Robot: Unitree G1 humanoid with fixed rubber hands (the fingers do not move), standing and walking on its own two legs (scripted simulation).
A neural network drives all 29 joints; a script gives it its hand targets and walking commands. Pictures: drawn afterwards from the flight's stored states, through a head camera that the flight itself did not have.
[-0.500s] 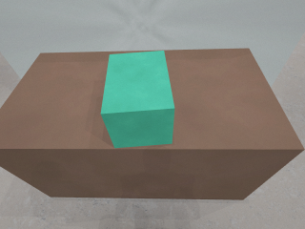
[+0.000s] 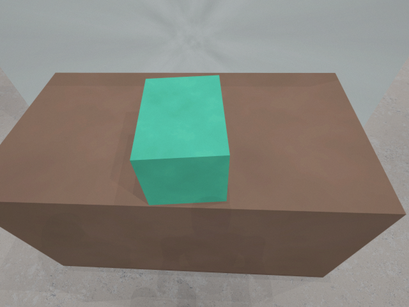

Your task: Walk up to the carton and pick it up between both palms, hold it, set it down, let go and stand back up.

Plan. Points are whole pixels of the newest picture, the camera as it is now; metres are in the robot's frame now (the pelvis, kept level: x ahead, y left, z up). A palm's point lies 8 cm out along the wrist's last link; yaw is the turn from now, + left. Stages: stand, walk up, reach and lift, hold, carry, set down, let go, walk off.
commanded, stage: walk up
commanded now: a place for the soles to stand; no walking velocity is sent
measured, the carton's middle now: (185, 138) +0.54 +0.08 -0.03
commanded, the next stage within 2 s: reach and lift in 1.52 s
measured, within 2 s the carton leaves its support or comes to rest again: neither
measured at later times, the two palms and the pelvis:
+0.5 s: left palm out of the picture +0.00 +0.28 -0.14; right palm out of the picture +0.02 -0.22 -0.14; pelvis +0.01 +0.04 +0.00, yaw +2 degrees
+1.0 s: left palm out of the picture +0.03 +0.30 -0.14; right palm out of the picture +0.08 -0.18 -0.15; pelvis +0.03 +0.06 -0.01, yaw +2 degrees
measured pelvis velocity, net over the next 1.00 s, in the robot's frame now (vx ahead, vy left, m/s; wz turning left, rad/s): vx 0.03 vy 0.06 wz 0.04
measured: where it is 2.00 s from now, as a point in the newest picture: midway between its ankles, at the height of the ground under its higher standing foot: outside the picture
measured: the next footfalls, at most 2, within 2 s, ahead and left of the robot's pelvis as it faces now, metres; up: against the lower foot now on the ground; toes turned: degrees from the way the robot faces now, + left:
none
